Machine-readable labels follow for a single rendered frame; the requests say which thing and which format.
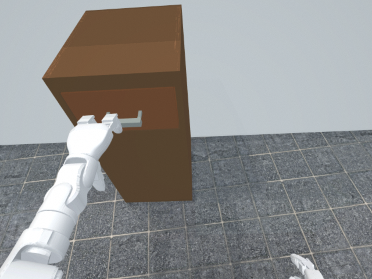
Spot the left robot forearm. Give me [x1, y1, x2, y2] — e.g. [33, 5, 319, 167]
[0, 153, 98, 279]

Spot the robot right hand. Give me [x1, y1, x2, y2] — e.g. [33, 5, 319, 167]
[289, 253, 324, 279]

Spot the handle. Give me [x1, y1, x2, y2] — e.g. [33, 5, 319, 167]
[106, 110, 142, 128]

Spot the cabinet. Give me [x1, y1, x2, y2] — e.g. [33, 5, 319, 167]
[42, 5, 192, 203]

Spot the drawer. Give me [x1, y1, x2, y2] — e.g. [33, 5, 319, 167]
[60, 87, 179, 131]

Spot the robot left upper arm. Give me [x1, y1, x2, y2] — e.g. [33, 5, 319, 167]
[1, 259, 63, 279]

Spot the robot left hand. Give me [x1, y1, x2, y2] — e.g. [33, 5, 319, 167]
[67, 113, 123, 191]

